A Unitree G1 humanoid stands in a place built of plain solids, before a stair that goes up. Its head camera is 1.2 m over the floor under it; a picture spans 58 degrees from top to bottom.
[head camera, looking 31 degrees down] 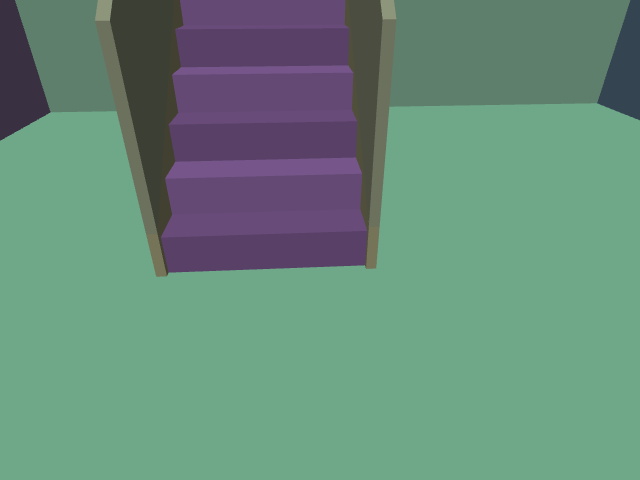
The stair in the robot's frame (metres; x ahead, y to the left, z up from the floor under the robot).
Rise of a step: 0.19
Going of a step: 0.22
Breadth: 0.95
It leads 4 degrees to the left of straight ahead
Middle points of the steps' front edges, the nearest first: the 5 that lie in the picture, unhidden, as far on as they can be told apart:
1.72 0.25 0.20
1.95 0.27 0.39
2.17 0.28 0.58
2.40 0.30 0.78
2.62 0.31 0.97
